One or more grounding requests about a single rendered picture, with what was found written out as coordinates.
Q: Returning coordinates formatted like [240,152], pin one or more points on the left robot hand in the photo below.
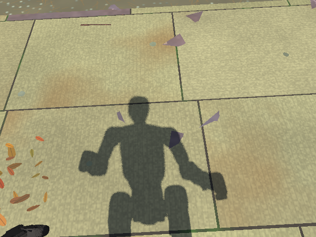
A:
[38,230]

